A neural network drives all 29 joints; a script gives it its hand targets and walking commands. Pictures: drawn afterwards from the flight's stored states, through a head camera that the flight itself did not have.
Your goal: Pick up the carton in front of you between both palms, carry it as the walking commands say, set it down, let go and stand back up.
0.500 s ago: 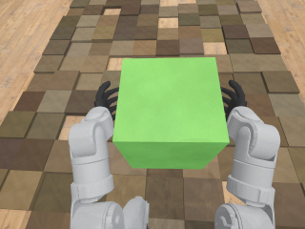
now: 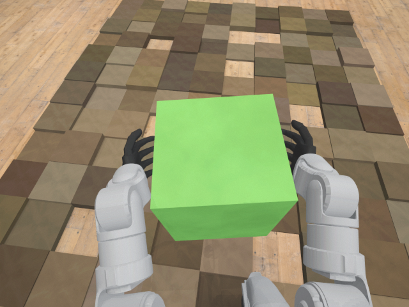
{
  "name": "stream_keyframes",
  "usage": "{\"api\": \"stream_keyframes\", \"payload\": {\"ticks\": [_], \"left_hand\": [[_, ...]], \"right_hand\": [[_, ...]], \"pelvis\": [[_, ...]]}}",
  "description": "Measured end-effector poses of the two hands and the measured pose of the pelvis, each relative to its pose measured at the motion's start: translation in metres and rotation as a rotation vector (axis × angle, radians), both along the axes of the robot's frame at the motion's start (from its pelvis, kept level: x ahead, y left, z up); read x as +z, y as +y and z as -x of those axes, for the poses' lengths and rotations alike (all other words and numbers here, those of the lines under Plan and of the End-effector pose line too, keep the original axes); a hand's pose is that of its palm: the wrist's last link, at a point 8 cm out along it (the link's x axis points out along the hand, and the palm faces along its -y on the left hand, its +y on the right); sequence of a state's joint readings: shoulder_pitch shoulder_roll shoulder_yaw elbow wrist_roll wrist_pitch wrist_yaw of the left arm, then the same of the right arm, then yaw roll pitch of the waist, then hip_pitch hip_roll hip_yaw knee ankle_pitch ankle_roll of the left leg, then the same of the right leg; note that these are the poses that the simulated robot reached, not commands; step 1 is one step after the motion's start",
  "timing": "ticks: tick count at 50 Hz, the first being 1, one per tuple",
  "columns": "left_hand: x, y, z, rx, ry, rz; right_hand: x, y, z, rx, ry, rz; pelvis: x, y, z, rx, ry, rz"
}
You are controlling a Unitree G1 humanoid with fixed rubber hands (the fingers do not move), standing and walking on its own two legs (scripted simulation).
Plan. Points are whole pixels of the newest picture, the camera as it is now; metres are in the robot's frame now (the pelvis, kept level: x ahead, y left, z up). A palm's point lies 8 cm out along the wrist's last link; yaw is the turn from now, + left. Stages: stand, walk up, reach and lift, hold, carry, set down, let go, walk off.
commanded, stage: carry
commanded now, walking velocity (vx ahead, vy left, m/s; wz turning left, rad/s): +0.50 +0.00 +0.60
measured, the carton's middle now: (218, 176) +0.36 -0.02 +0.02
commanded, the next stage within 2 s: none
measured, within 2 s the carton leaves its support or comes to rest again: neither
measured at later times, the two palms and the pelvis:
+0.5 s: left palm (104, 91) +0.54 +0.21 +0.10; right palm (234, 72) +0.60 -0.08 +0.10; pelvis +0.32 +0.02 +0.01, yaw +7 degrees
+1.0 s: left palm (145, 10) +0.96 +0.16 +0.08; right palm (237, 10) +0.95 -0.14 +0.07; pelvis +0.66 +0.01 -0.02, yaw -5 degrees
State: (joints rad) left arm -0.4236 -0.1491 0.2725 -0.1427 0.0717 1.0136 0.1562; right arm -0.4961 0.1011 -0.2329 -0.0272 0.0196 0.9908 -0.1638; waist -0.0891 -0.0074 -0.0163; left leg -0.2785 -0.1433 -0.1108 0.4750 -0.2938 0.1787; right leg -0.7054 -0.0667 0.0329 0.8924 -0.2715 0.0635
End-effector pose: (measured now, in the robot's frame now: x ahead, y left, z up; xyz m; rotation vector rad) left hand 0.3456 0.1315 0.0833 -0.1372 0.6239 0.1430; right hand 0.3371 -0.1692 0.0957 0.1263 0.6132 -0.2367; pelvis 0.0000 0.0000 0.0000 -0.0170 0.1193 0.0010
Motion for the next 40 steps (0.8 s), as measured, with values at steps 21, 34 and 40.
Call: {"api": "stream_keyframes", "payload": {"ticks": [21,34,40], "left_hand": [[0.007,0.084,-0.140,0.295,0.007,-0.048],[0.038,0.057,-0.328,0.019,-0.020,-0.047],[0.026,0.042,-0.430,0.007,-0.004,-0.051]], "right_hand": [[-0.006,0.096,-0.231,0.359,-0.004,0.024],[0.032,0.057,-0.341,0.093,-0.017,0.044],[0.019,0.043,-0.440,0.086,0.000,0.046]], "pelvis": [[-0.004,0.001,-0.275,0.167,-0.023,-0.059],[0.019,0.032,-0.442,0.058,-0.046,0.003],[0.005,0.021,-0.546,-0.008,-0.124,-0.021]]}}
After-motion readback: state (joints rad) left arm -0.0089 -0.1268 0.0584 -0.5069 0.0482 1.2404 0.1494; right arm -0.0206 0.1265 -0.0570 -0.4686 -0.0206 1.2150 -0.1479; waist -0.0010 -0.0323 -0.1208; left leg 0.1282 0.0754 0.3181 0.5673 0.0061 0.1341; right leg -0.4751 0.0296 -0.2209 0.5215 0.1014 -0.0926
